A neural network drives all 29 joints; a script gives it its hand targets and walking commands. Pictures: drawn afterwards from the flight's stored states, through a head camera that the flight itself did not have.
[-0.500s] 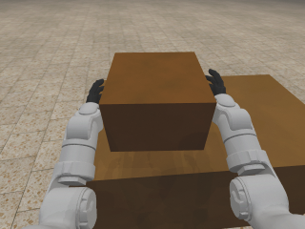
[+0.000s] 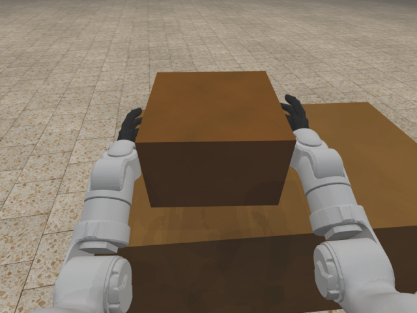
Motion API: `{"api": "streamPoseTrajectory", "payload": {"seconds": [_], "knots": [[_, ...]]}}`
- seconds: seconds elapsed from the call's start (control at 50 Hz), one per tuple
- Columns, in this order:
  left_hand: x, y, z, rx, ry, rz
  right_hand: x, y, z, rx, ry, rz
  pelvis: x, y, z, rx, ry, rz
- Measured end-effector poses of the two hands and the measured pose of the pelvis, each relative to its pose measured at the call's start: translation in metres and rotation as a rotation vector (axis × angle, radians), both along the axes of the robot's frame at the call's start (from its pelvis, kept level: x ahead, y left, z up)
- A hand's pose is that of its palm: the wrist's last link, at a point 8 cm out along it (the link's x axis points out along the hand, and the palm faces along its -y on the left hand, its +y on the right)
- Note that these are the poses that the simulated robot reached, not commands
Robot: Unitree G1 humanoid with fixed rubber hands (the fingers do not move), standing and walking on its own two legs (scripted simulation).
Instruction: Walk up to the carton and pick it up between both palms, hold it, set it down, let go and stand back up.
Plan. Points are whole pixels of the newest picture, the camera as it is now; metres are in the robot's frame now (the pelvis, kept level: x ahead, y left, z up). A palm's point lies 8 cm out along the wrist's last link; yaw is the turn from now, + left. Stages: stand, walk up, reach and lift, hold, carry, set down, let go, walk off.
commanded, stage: hold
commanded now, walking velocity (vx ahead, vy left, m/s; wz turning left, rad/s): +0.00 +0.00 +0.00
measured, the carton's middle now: (213, 133) +0.39 -0.01 +0.19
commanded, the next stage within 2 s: none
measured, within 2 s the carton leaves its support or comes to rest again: neither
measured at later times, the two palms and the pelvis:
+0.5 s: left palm (128, 146) +0.36 +0.15 +0.18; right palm (297, 134) +0.38 -0.17 +0.20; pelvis +0.00 +0.00 +0.00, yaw +0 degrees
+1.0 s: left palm (128, 146) +0.37 +0.15 +0.18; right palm (296, 134) +0.38 -0.17 +0.20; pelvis +0.00 +0.00 +0.00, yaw +0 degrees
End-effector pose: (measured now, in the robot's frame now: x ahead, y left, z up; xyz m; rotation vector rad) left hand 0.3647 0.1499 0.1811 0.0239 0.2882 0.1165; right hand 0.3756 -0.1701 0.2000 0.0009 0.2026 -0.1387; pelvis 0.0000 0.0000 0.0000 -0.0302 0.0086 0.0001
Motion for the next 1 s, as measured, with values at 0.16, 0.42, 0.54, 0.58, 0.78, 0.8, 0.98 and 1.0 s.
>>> {"api": "streamPoseTrajectory", "payload": {"seconds": [0.16,0.42,0.54,0.58,0.78,0.8,0.98,1.0], "knots": [[0.0003,0.0000,-0.0002,0.000,0.001,0.000,0.0003,0.0000,-0.0004,0.000,0.001,0.000,0.0002,0.0000,0.0000,0.000,0.000,0.000],[0.0003,0.0000,-0.0001,0.001,0.001,0.000,0.0002,0.0000,-0.0003,0.000,0.001,0.000,0.0002,0.0000,0.0000,0.000,0.000,0.000],[0.0002,0.0000,-0.0001,0.001,0.001,0.000,0.0002,0.0000,-0.0003,0.000,0.001,0.001,0.0002,-0.0001,0.0000,0.000,0.000,0.000],[0.0001,-0.0001,0.0000,0.001,0.001,0.000,0.0001,0.0000,-0.0002,0.000,0.001,0.001,0.0001,-0.0001,0.0000,0.000,0.000,0.000],[0.0002,0.0001,-0.0002,0.001,0.001,0.001,0.0002,0.0001,-0.0004,0.000,0.002,0.001,0.0002,-0.0001,0.0000,0.000,0.000,0.000],[0.0003,0.0001,-0.0002,0.001,0.001,0.001,0.0002,0.0001,-0.0004,0.000,0.002,0.001,0.0002,-0.0001,0.0001,0.000,0.000,0.000],[0.0011,0.0001,-0.0006,0.000,0.002,0.001,0.0011,0.0001,-0.0007,0.000,0.003,0.001,0.0008,-0.0002,0.0002,0.000,0.002,0.000],[0.0012,0.0001,-0.0006,0.000,0.002,0.001,0.0011,0.0001,-0.0008,0.000,0.003,0.001,0.0009,-0.0002,0.0002,0.000,0.002,0.000]]}}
